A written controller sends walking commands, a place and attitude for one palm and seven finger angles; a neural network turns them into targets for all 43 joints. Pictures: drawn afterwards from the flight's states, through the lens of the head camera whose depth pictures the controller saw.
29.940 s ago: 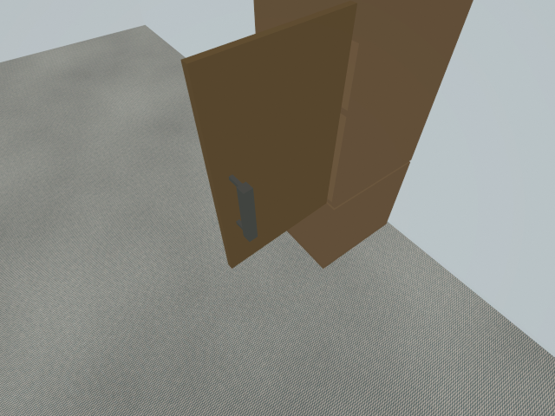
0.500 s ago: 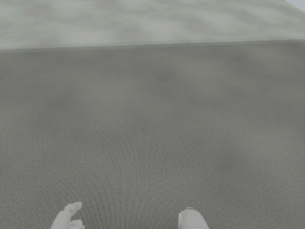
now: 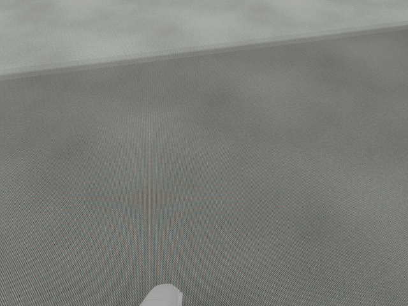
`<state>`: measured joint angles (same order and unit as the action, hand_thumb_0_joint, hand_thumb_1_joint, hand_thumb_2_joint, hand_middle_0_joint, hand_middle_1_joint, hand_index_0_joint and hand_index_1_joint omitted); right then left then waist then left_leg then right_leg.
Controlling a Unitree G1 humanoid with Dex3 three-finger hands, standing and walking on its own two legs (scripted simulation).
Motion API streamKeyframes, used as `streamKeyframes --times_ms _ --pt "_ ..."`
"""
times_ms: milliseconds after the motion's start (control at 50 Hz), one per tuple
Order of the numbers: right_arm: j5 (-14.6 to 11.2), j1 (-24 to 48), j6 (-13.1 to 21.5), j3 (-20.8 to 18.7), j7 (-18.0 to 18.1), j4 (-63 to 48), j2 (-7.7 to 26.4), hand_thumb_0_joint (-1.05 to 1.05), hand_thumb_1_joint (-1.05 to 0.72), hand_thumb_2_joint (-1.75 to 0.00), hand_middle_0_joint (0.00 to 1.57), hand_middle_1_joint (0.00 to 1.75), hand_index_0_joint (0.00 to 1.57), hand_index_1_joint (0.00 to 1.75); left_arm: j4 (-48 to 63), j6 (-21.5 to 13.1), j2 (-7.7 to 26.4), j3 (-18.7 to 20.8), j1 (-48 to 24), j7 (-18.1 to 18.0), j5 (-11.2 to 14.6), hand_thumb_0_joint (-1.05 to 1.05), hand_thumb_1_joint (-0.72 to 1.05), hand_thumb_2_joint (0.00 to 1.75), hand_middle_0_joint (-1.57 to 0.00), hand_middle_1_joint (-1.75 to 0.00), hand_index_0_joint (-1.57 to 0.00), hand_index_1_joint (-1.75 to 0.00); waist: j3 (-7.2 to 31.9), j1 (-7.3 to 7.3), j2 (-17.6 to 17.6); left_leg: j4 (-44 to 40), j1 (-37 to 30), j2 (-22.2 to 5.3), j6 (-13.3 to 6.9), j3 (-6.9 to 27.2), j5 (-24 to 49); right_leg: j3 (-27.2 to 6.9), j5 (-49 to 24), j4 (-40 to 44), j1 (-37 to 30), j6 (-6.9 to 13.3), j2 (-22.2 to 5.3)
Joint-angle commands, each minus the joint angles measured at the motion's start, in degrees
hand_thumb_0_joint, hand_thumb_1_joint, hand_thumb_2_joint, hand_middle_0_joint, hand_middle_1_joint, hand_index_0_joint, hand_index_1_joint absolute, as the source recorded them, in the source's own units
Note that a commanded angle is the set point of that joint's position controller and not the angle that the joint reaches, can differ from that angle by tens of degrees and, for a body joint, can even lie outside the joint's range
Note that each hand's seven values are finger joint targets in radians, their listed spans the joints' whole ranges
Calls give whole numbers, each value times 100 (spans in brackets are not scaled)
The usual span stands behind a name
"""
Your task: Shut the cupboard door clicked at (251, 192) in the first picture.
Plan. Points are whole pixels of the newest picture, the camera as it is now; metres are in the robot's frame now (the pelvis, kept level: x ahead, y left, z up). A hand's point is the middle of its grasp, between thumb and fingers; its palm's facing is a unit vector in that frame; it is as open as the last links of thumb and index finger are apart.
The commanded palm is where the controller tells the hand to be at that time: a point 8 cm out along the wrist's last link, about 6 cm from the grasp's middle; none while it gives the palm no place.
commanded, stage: turn to face it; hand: left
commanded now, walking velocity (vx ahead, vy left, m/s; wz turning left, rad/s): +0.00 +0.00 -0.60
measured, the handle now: out of the picture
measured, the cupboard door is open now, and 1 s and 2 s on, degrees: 68 68 68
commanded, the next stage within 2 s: none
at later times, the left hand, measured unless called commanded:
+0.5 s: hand (98, 286) +0.17 +0.26 -0.17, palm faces -0.22 -0.95 -0.22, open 7.4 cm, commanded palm none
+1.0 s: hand (166, 256) +0.24 +0.11 -0.15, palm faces -0.57 -0.78 -0.25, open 7.4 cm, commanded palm none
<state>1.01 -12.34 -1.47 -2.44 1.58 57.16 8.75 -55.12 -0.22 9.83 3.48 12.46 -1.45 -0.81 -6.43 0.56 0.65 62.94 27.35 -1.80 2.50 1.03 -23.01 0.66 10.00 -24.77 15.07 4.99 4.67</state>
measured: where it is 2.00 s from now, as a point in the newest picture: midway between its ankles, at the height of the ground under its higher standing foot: outside the picture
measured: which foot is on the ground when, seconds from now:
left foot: up 0.00-0.28, down 0.30-0.74, up 0.76-1.00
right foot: down 0.00-0.30, up 0.32-0.72, down 0.74-1.00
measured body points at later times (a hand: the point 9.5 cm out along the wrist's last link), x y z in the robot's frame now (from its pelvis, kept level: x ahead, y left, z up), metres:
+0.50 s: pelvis +0.04 +0.06 +0.00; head +0.08 +0.08 +0.45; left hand +0.18 +0.31 -0.15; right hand +0.09 -0.20 -0.12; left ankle +0.05 +0.16 -0.74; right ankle -0.02 -0.07 -0.65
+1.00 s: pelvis +0.04 +0.01 +0.00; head +0.07 -0.04 +0.45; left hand +0.27 +0.15 -0.13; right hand -0.06 -0.24 -0.15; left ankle +0.13 +0.14 -0.67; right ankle -0.02 -0.07 -0.74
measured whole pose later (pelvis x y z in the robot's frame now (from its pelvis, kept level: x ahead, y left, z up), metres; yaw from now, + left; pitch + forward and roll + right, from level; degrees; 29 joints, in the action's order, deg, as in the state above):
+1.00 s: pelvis +0.04 +0.01 +0.00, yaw -36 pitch +1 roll +1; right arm 1.1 -11.3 -3.5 -2.9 0.5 51.4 14.3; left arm -49.3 2.1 11.3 2.3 9.3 0.6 -1.3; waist -5.3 1.2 1.3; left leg 58.3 28.7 -4.7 5.9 -1.1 -21.7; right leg -2.3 15.2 -28.5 14.1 2.3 1.6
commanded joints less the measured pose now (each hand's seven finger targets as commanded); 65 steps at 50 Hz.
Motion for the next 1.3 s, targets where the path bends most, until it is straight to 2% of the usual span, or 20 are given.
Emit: streamKeyframes --times_ms 0,160,220,240,260,280,300,400,620,680,720,740,860,1040,1100,1120,1140,1160,1180,1280 --pt "28 -326 -71 -123 -2 -386 479 0 -90 -90 20 30 20 30 373 -85 832 214 260 3 -16 0 90 90 -20 -30 -20 -30 946 52 -577 -194 155 -103 108 51 365 -1568 -2228 717 -429 509 -1517" --pt "-67 676 46 -131 19 -999 636 0 -90 -90 20 30 20 30 522 51 1200 371 413 61 -79 0 90 90 -20 -30 -20 -30 988 -209 -964 -2005 -420 171 111 48 -68 -2364 -2366 274 -528 577 -1518" --pt "-101 276 116 -147 65 -946 776 0 -90 -90 20 30 20 30 632 109 1217 387 164 62 -31 0 90 90 -20 -30 -20 -30 1155 43 -888 -3482 -1675 247 62 46 790 -2336 -2065 -172 28 164 -1191" --pt "-97 97 165 -178 78 -897 979 0 -90 -90 20 30 20 30 703 127 1054 349 112 61 5 0 90 90 -20 -30 -20 -30 1233 115 -438 -4076 -2513 -178 6 270 1205 -2047 -1187 -512 686 -79 -820" --pt "-15 47 228 -246 94 -978 1464 0 -90 -90 20 30 20 30 797 144 776 291 256 98 69 0 90 90 -20 -30 -20 -30 1319 98 973 -4515 -3209 -1490 -414 1455 1963 -1322 815 -1365 1644 -384 -72" --pt "28 -60 179 -290 108 -1042 1724 0 -90 -90 20 30 20 30 877 138 813 258 148 136 31 0 90 90 -20 -30 -20 -30 1112 146 1438 -4529 -2954 -2493 -1051 2085 3191 -485 2617 -2697 1950 -624 -53" --pt "75 26 129 -233 119 -1116 1610 0 -90 -90 20 30 20 30 911 166 926 283 100 153 -22 0 90 90 -20 -30 -20 -30 882 107 781 -4415 -2380 -2542 -1327 1785 3558 -499 2481 -3532 1775 -678 -303" --pt "78 492 144 -109 131 -1292 1275 0 -90 -90 20 30 20 30 809 360 922 327 189 304 -34 0 90 90 -20 -30 -20 -30 602 -184 885 -4330 -1977 -1615 -1019 263 3637 -217 1559 -4410 1765 -901 -580" --pt "86 -265 123 -296 21 -894 1611 0 -90 -90 20 30 20 30 1113 302 747 173 -607 396 -31 0 90 90 -20 -30 -20 -30 835 159 1314 -3709 -2465 -1788 -876 -586 4020 557 1345 -1847 825 -697 -534" --pt "14 -94 117 -320 -27 -922 1641 0 -90 -90 20 30 20 30 891 206 1035 239 132 363 -42 0 90 90 -20 -30 -20 -30 1101 -317 703 -2509 -1699 -1517 -367 -999 3316 482 -213 -113 -805 -476 -556" --pt "-37 222 78 -134 -43 -1327 1007 0 -90 -90 20 30 20 30 651 108 2083 436 900 190 -44 0 90 90 -20 -30 -20 -30 1315 -653 -1810 63 716 -213 210 -1027 -1530 -2300 -4302 148 -2152 587 -2762" --pt "-45 169 -20 -130 25 -1300 1148 0 -90 -90 20 30 20 30 656 139 2017 416 893 106 9 0 90 90 -20 -30 -20 -30 1270 -614 -1407 620 698 -413 148 -238 -1385 -2117 -3930 189 -1687 862 -2906" --pt "6 -81 -76 -151 -46 -949 1060 0 -90 -90 20 30 20 30 1039 119 1392 254 -377 55 -17 0 90 90 -20 -30 -20 -30 940 11 -865 146 357 -424 318 -170 133 -1115 -2322 333 -683 468 -1727" --pt "-53 245 14 -160 -38 -1184 936 0 -90 -90 20 30 20 30 960 147 1484 351 -215 99 -90 0 90 90 -20 -30 -20 -30 813 -117 -1000 -1848 -281 -72 238 -181 -123 -2048 -1628 241 -439 595 -1698" --pt "-77 -323 121 -152 21 -990 989 0 -90 -90 20 30 20 30 981 199 1359 350 -416 93 -6 0 90 90 -20 -30 -20 -30 1086 164 -859 -3703 -1660 -1 173 -206 1079 -1951 -1550 -413 104 117 -1280" --pt "-35 -462 189 -196 47 -956 1333 0 -90 -90 20 30 20 30 1046 228 1060 290 -316 107 51 0 90 90 -20 -30 -20 -30 1222 183 99 -4421 -2406 -761 -36 474 1392 -1518 -480 -1003 763 -195 -680" --pt "23 -540 187 -296 45 -1021 1833 0 -90 -90 20 30 20 30 1109 236 769 224 -135 162 81 0 90 90 -20 -30 -20 -30 1227 146 1707 -4558 -2773 -2136 -589 1771 2421 -634 2078 -2314 1635 -542 -13" --pt "78 -558 139 -269 73 -1087 1872 0 -90 -90 20 30 20 30 1145 247 943 237 -267 171 29 0 90 90 -20 -30 -20 -30 1068 225 1460 -4561 -2346 -2628 -1127 1944 2755 -420 2695 -3475 1626 -605 -224" --pt "97 -339 143 -200 83 -1184 1697 0 -90 -90 20 30 20 30 1126 251 997 274 -205 219 -26 0 90 90 -20 -30 -20 -30 912 106 890 -4666 -1897 -2479 -1194 1617 2492 -467 2376 -4018 1545 -654 -418" --pt "97 -15 155 -134 115 -1216 1378 0 -90 -90 20 30 20 30 980 362 857 284 -267 363 -17 0 90 90 -20 -30 -20 -30 763 -22 1085 -4243 -2189 -1689 -936 18 3622 -71 1652 -4160 1698 -860 -624"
